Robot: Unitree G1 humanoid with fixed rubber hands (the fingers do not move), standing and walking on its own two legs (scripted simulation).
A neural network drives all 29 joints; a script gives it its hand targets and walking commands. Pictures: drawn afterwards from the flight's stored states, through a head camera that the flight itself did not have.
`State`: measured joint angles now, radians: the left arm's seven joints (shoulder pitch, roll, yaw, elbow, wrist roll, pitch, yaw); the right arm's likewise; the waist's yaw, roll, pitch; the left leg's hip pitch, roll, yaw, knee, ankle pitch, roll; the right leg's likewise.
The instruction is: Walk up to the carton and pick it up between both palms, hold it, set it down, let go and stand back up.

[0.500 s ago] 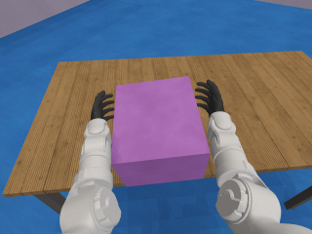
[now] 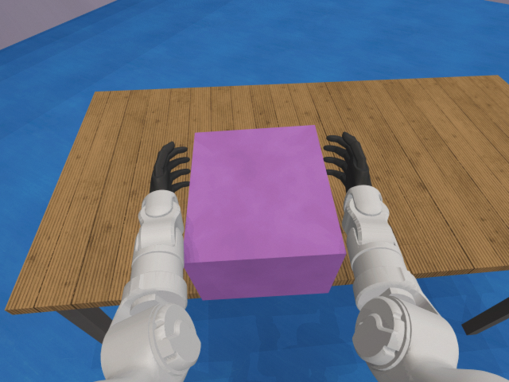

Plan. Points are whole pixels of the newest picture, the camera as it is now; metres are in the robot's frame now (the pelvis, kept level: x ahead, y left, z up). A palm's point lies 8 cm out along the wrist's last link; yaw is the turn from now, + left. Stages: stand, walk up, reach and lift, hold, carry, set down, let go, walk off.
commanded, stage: set down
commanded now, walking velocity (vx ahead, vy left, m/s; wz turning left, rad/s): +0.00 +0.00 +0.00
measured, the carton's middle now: (259, 210) +0.42 +0.04 +0.02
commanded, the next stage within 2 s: none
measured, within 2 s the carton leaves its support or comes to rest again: rests again in 0.14 s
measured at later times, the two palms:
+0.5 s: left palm (168, 191) +0.41 +0.19 +0.08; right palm (355, 185) +0.43 -0.12 +0.09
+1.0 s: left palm (168, 191) +0.41 +0.19 +0.08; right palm (356, 186) +0.43 -0.12 +0.09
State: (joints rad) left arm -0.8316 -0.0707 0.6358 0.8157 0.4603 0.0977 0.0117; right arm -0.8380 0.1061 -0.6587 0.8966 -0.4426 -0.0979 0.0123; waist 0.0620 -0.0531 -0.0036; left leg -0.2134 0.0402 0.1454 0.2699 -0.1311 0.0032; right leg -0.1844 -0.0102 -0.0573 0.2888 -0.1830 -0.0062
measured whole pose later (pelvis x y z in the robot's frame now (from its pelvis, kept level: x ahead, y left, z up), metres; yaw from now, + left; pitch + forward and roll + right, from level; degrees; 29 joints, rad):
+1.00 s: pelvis +0.00 +0.00 +0.00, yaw -1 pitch +7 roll +0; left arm -0.84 -0.10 0.68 0.79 0.51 0.07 -0.04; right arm -0.81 0.11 -0.66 0.83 -0.47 -0.06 0.03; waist 0.08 -0.06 0.00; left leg -0.26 0.05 0.16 0.29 -0.14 0.01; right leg -0.24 -0.01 -0.06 0.31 -0.19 -0.01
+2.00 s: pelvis -0.02 -0.01 -0.03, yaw +1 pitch +23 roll -2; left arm -1.06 0.32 -0.04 1.49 -0.28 -0.27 0.05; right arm -1.13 -0.26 0.07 1.48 0.33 -0.21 -0.02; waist 0.08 -0.02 -0.28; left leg -0.77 0.08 0.06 0.57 -0.20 -0.02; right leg -0.69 0.02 -0.11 0.52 -0.23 -0.03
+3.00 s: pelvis -0.03 -0.01 +0.00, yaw +1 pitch +6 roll +0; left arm -0.67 0.32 0.10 0.74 -0.18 0.19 0.01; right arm -0.76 -0.32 0.12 0.93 0.42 0.06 -0.05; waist 0.06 -0.02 -0.09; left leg -0.33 0.06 0.07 0.36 -0.13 -0.02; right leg -0.27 0.03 -0.06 0.34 -0.17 -0.03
